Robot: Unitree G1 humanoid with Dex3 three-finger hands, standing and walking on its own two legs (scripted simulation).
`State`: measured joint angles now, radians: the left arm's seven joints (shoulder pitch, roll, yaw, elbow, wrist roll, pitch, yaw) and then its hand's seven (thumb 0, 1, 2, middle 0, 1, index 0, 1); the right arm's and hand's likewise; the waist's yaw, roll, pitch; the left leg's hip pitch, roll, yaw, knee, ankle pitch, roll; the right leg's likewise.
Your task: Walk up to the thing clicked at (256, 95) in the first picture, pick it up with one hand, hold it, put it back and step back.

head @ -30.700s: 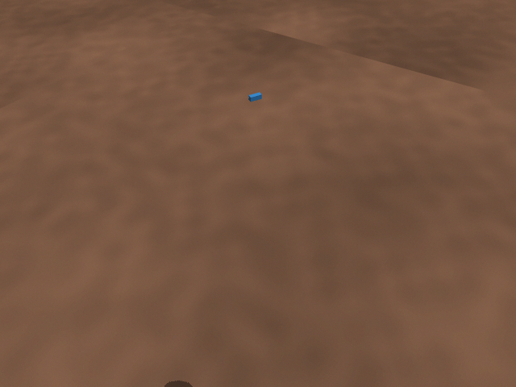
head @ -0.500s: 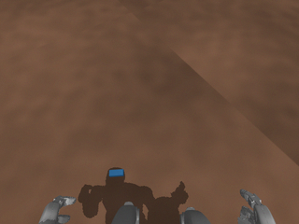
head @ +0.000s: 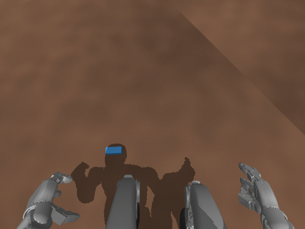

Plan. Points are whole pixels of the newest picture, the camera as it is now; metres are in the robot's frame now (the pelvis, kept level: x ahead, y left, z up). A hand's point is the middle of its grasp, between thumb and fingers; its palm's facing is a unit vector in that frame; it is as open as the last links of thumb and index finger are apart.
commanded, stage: rise first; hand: left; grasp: from above
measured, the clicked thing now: (114, 150) +0.43 +0.25 -0.58
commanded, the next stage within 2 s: none
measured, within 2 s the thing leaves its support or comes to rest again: neither
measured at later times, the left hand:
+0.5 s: hand (82, 170) +0.29 +0.32 -0.33, palm faces -0.48 -0.23 -0.85, open 11.9 cm
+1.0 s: hand (89, 160) +0.34 +0.32 -0.41, palm faces -0.47 -0.04 -0.88, open 12.1 cm
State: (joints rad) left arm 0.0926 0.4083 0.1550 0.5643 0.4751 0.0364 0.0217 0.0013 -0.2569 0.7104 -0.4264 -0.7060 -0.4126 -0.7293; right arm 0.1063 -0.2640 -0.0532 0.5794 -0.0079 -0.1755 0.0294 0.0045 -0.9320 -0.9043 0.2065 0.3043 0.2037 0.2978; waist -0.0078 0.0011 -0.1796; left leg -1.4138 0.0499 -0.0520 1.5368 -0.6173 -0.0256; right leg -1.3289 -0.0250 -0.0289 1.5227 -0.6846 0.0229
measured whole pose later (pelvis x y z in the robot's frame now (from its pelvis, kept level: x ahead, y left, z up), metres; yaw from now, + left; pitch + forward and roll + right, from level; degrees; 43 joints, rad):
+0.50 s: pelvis -0.07 +0.00 -0.20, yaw -5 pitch +33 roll -5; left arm -0.49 0.63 0.20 0.96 0.97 -0.28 0.16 0.00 -0.18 0.72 -0.42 -0.70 -0.41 -0.71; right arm 0.08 -0.27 -0.06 0.74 -0.06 -0.07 0.08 0.00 -0.90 -0.90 0.20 0.30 0.20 0.30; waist -0.01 0.00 -0.09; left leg -2.13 0.05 -0.13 2.16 -0.63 -0.03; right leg -2.03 0.01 -0.04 2.15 -0.71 0.03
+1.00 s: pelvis -0.07 +0.00 -0.26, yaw -7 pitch +31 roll -7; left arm -0.71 0.76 0.19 1.29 1.28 -0.36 0.36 0.00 -0.18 0.72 -0.39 -0.65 -0.39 -0.66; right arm 0.07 -0.27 -0.02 0.80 -0.15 -0.01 0.11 0.00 -0.89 -0.89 0.21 0.30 0.20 0.30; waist -0.10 -0.04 -0.08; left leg -2.29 0.04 -0.17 2.36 -0.62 -0.03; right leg -2.17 0.03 -0.06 2.32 -0.71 0.04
